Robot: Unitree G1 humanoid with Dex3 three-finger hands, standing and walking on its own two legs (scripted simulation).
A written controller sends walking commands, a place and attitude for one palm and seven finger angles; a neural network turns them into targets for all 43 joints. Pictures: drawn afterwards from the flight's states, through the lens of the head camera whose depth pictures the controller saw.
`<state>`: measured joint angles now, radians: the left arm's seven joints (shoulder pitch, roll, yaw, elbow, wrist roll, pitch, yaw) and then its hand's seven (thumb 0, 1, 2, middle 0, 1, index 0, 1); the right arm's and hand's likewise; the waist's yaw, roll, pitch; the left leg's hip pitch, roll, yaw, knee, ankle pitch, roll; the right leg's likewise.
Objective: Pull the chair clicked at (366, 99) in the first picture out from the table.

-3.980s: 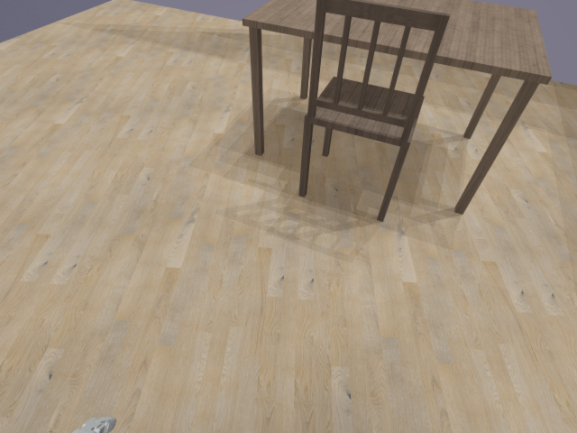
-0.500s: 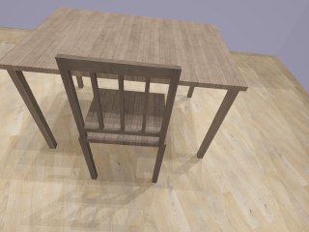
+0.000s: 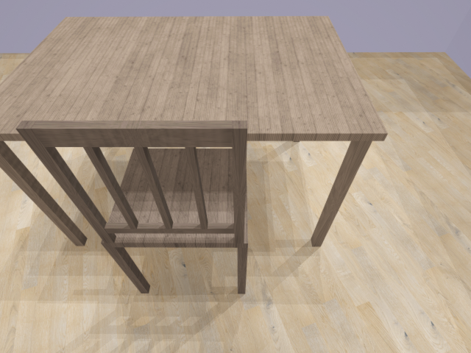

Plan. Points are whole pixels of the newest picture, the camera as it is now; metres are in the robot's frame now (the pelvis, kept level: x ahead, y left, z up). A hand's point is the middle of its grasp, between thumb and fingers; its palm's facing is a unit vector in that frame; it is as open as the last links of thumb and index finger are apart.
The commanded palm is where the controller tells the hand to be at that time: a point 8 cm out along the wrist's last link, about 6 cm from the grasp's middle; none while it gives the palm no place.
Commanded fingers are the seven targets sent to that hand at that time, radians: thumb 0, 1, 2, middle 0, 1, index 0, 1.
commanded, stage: come to a stop and stand still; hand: left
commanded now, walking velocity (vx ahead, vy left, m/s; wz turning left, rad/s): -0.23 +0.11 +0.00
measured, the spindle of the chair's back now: (157, 191) +0.47 +0.21 -0.06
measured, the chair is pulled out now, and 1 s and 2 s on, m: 0.00 0.00 0.00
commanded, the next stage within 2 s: none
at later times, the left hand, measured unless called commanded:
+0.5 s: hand out of the picture -0.04 +0.23 -0.18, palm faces +0.03 -0.99 -0.17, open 7.3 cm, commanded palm none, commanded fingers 0.00 0.90 0.90 -0.20 -0.30 -0.20 -0.30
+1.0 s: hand out of the picture -0.05 +0.13 -0.17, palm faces +0.02 -0.99 -0.16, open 7.3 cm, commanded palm none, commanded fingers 0.00 0.90 0.90 -0.20 -0.30 -0.20 -0.30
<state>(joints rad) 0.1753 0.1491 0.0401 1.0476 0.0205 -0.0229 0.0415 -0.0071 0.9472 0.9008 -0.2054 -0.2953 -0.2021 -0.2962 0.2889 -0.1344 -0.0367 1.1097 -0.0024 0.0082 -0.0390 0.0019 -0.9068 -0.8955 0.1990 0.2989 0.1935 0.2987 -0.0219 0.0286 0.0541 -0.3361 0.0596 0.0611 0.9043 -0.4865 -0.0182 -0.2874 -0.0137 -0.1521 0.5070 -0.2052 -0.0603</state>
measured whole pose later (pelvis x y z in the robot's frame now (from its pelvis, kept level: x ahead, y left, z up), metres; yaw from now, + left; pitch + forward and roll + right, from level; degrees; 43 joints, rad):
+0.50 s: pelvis -0.02 +0.05 +0.01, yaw -1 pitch +0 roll -1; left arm 0.30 0.20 0.04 1.11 0.02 0.06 0.02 0.00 0.91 0.90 -0.20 -0.29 -0.20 -0.30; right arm 0.20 -0.13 -0.02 1.06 -0.02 0.00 -0.06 0.00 -0.94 -0.89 0.20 0.30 0.20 0.30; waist 0.01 -0.06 0.02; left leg -0.22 0.00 0.10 0.37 -0.16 0.06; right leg -0.28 -0.02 0.02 0.82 -0.41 0.03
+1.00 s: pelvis -0.04 -0.02 +0.01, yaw +0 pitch -2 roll +0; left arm 0.31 0.10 -0.01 1.15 0.00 0.00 0.04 0.01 0.92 0.90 -0.20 -0.30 -0.20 -0.30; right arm 0.36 -0.10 0.00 1.19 -0.01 0.03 -0.03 0.00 -0.91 -0.90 0.20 0.30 0.19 0.30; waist -0.03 0.01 0.02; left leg -0.22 0.08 0.05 0.42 -0.15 -0.05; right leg -0.06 0.05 -0.07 0.41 -0.31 -0.06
